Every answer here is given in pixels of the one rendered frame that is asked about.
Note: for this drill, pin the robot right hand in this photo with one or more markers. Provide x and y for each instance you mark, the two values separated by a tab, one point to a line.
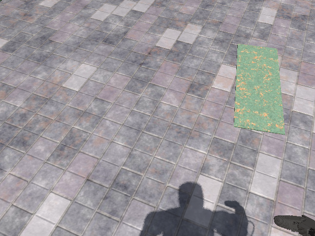
303	224

